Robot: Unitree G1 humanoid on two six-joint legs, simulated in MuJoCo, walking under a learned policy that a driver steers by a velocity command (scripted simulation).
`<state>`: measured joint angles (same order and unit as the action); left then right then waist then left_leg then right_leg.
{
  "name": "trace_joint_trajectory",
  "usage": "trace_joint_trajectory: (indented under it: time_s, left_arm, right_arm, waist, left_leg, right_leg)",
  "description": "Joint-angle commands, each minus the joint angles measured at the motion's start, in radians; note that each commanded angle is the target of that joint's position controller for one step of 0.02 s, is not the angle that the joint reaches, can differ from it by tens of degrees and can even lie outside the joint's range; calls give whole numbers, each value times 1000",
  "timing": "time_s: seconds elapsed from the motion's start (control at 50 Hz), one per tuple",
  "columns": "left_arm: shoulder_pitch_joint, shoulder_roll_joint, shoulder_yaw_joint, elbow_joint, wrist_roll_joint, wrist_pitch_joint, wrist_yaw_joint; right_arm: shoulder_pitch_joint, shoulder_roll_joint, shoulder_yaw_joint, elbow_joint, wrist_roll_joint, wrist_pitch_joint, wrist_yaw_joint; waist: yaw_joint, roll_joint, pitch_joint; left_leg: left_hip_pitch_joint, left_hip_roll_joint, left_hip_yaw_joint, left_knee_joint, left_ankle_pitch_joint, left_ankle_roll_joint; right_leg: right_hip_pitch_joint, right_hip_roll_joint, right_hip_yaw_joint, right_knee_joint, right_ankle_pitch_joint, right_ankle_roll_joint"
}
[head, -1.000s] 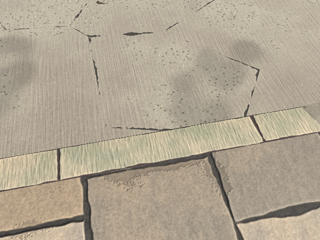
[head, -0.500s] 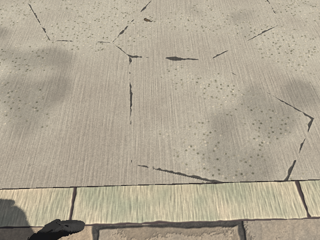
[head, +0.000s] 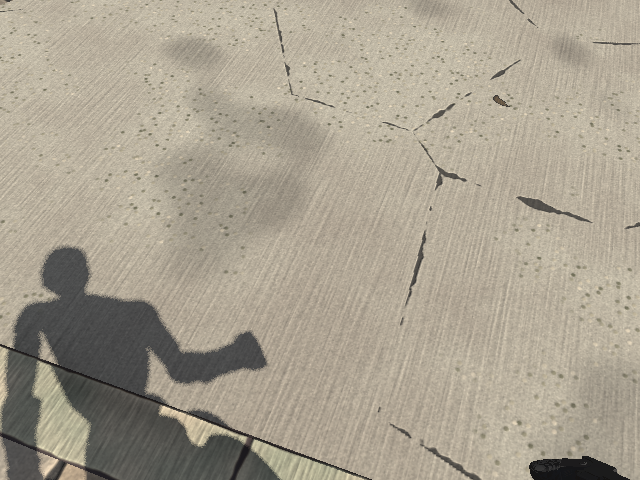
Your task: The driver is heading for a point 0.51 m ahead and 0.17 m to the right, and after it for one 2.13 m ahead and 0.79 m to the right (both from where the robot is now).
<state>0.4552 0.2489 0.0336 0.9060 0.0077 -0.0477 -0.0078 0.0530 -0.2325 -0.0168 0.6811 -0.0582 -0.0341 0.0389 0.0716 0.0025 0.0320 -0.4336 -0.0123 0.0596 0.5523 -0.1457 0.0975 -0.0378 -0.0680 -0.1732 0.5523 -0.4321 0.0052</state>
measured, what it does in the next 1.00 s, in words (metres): walks ahead, turning right: right foot, then left foot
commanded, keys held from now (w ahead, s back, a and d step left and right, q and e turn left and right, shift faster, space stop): w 0.04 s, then w+e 0.04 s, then e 0.50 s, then w+e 0.42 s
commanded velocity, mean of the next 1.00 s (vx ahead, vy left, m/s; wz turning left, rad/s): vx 0.27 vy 0.00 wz -0.40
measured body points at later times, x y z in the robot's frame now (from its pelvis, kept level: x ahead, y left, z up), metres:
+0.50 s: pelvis +0.18 -0.01 -0.01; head +0.21 -0.03 +0.44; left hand +0.35 +0.22 -0.12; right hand +0.21 -0.28 -0.15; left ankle +0.10 +0.09 -0.68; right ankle +0.25 -0.07 -0.73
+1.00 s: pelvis +0.26 +0.01 +0.01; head +0.25 +0.01 +0.46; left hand +0.47 +0.24 -0.09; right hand +0.26 -0.30 -0.08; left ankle +0.31 +0.10 -0.72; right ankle +0.24 -0.08 -0.72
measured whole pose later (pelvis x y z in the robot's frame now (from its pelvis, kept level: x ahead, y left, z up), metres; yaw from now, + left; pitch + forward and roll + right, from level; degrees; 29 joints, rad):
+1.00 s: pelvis +0.26 +0.01 +0.01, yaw -29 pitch +2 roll +0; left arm 0.34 0.32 0.09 0.69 0.01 0.05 -0.03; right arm 0.19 -0.30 -0.03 0.70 -0.02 0.00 -0.01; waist 0.04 0.01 -0.05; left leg -0.27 -0.04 -0.04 0.50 -0.35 0.01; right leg -0.30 0.19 0.24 0.48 -0.21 -0.07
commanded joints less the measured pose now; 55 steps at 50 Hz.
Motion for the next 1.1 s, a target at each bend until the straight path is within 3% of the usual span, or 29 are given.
trace_joint_trajectory:
  time_s: [0.02, 0.04, 0.06, 0.08, 0.1, 0.12, 0.18, 0.24, 0.3, 0.36, 0.4, 0.42, 0.44, 0.46, 0.48, 0.5, 0.54, 0.56, 0.62, 0.7, 0.88, 0.92, 0.96, 0.98, 1.0, 1.02, 1.04, 1.08, 1.1]
  left_arm:
    - [0, 114, 23, -121, 4, -8, -1]
    - [-75, 143, 35, -134, 11, -2, 2]
    - [-101, 117, 26, -136, 0, -8, -3]
    - [-91, 102, 26, -121, -3, -4, -7]
    - [-63, 93, 26, -103, 8, 10, -8]
    - [-28, 81, 28, -80, 13, 25, -11]
    - [-22, 57, 34, -74, 5, 46, -11]
    - [-123, 39, 28, -115, 15, 50, -13]
    - [-230, 19, 15, -164, 19, 52, -31]
    - [-233, 36, 16, -189, 28, 61, -32]
    - [-170, 55, 23, -189, 32, 66, -25]
    - [-128, 68, 30, -190, 25, 62, -22]
    - [-53, 78, 39, -172, 26, 45, -16]
    - [-10, 183, 65, -180, 27, 32, -2]
    - [-61, 287, 86, -211, 7, 41, 2]
    - [-42, 266, 92, -224, -41, 53, 2]
    - [-168, 147, 55, -234, -19, 75, 12]
    - [-203, 131, 49, -241, -17, 77, 13]
    - [-189, 142, 55, -240, -7, 64, 4]
    - [-171, 179, 72, -250, -6, 64, -8]
    - [-127, 224, 89, -269, 9, 73, -14]
    - [-158, 225, 89, -282, 16, 75, -23]
    - [-224, 215, 85, -301, 15, 81, -26]
    - [-261, 194, 81, -309, 7, 84, -18]
    - [-249, 144, 68, -311, -9, 78, -8]
    - [-201, 49, 39, -319, -20, 63, -5]
    - [-282, 152, 57, -339, 11, 50, -5]
    - [-237, 188, 70, -303, 16, 47, -36]
    - [-205, 190, 73, -277, 17, 54, -49]
  right_arm:
    - [446, -294, -93, 59, 32, -3, -37]
    - [381, -249, -83, 66, 45, 0, -42]
    - [323, -182, -65, 66, 42, -7, -41]
    - [273, -135, -51, 66, 38, -15, -38]
    - [238, -103, -39, 68, 43, -24, -41]
    - [226, -86, -33, 70, 41, -35, -42]
    - [243, -110, -39, 94, 43, -56, -46]
    - [232, -104, -35, 100, 49, -48, -57]
    - [254, -115, -35, 110, 57, -30, -70]
    - [267, -138, -42, 117, 52, -10, -79]
    - [240, -151, -48, 109, 48, 4, -85]
    - [222, -164, -53, 100, 53, 10, -88]
    - [194, -168, -57, 96, 61, 18, -87]
    - [233, -155, -54, 72, 61, 18, -86]
    - [340, -73, -40, 35, 49, 33, -73]
    - [308, -111, -39, 44, 21, 51, -78]
    - [178, -153, -52, 27, 41, 55, -83]
    - [167, -160, -56, 22, 34, 59, -86]
    - [209, -125, -50, 26, 22, 86, -69]
    - [136, -138, -55, 6, 24, 87, -51]
    - [53, -141, -42, -35, 21, 46, -35]
    - [78, -144, -36, -43, 29, 35, -35]
    - [176, -137, -33, -28, 44, 23, -48]
    - [271, -143, -36, -2, 48, 16, -62]
    - [334, -208, -51, 8, 40, 8, -78]
    - [343, -277, -58, -25, 27, 5, -82]
    - [287, -321, -76, -16, 11, 7, -81]
    - [190, -215, -50, -28, 28, -5, -57]
    - [181, -201, -44, -34, 32, -11, -51]
  waist:
    - [-204, 218, -342]
    - [-175, 119, -188]
    - [-145, 84, -93]
    - [-103, 64, -47]
    - [-67, 86, -10]
    - [-50, 87, -8]
    - [-18, 74, -13]
    - [-26, 90, 7]
    - [-66, 92, -1]
    - [-79, 103, -28]
    - [-51, 106, -60]
    - [-33, 95, -72]
    - [20, 46, -106]
    - [29, -108, -165]
    - [-81, -252, -247]
    - [-14, -156, -328]
    - [-52, -38, -63]
    - [-74, -30, -24]
    - [-89, -49, -115]
    - [-55, -104, -69]
    - [-16, -139, -58]
    - [-36, -134, -53]
    - [-106, -120, -35]
    - [-161, -80, -29]
    - [-182, 51, -29]
    - [-166, 198, -93]
    - [-146, 100, 31]
    - [-56, 72, 68]
    - [-52, 102, 51]
  left_leg:
    - [738, 436, -757, -272, -110, 214]
    - [652, 382, -584, -250, -61, 196]
    - [518, 337, -451, -274, 6, 164]
    - [414, 285, -350, -312, 39, 115]
    - [327, 254, -268, -336, 161, 86]
    - [285, 240, -206, -343, 311, 77]
    - [257, 233, -71, -320, 663, 74]
    - [257, 209, 25, -304, 693, 61]
    - [300, 208, 68, -259, 722, 59]
    - [349, 222, 90, -156, 770, 50]
    - [344, 238, 91, -36, 873, 44]
    - [361, 231, 85, 51, 811, 25]
    - [363, 209, 98, 223, 666, -5]
    - [212, 119, 123, 515, 281, -54]
    - [-86, -81, 48, 798, -541, -102]
    - [-129, -34, -108, 828, -516, -112]
    - [-185, 28, -107, 738, -349, -123]
    - [-150, 45, -107, 651, -292, -132]
    - [-55, 32, -98, 560, -209, -150]
    - [-123, 36, -109, 389, -156, -163]
    - [-42, -21, -95, 198, -212, -142]
    - [56, -38, -93, 141, -264, -124]
    - [267, -45, -96, -28, -222, -89]
    - [438, -32, -89, -156, -143, -70]
    - [599, 100, -209, -251, -260, -49]
    - [636, 379, -561, -356, -565, -1]
    - [459, 418, -698, -407, -623, 55]
    - [356, 320, -530, -407, -474, 45]
    - [347, 270, -428, -418, -373, 31]
  right_leg:
    - [-612, 85, 133, 686, -109, -49]
    - [-692, 25, 197, 734, -53, -58]
    - [-674, 1, 208, 690, 17, -62]
    - [-614, -22, 214, 619, 64, -60]
    - [-547, -28, 218, 572, 90, -47]
    - [-495, -12, 219, 566, 113, -35]
    - [-470, 27, 214, 536, 188, -22]
    - [-491, 24, 175, 385, 314, -20]
    - [-460, 38, 124, 230, 390, -37]
    - [-404, 74, 81, 184, 317, -64]
    - [-329, 100, 76, 187, 216, -93]
    - [-300, 112, 92, 92, 186, -111]
    - [-216, 107, 117, -71, 295, -139]
    - [-60, -61, 349, -112, 729, -198]
    - [130, -311, 745, -72, 1255, -388]
    - [110, -310, 758, -144, 1006, -445]
    - [-111, -202, 605, -237, 655, -363]
    - [-180, -144, 544, -256, 628, -312]
    - [-194, -67, 502, -291, 451, -255]
    - [-178, -39, 590, -381, -20, -230]
    - [-193, -16, 693, -354, -98, -231]
    - [-274, -5, 710, -332, -103, -237]
    - [-423, 29, 716, -296, -103, -210]
    - [-542, 65, 691, -243, -147, -168]
    - [-707, 141, 580, -43, -213, -99]
    - [-760, 253, 389, 283, -157, -58]
    - [-863, 208, 372, 373, -5, -59]
    - [-771, 137, 386, 418, 152, -43]
    - [-733, 133, 357, 445, 192, -26]
Velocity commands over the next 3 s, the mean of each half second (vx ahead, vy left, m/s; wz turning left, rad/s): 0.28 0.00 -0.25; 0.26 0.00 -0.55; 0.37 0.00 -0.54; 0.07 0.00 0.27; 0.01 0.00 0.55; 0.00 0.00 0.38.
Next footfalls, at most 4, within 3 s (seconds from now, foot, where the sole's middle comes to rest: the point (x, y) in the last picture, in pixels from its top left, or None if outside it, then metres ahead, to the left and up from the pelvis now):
0.46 right None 0.28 -0.08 -0.76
1.00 left None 0.35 0.08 -0.76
1.48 right None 0.37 -0.23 -0.76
2.04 left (429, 404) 0.71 -0.20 -0.92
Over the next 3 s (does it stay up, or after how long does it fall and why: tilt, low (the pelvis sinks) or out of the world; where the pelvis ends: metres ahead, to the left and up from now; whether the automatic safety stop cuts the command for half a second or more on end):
stays up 0.63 -0.26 -0.15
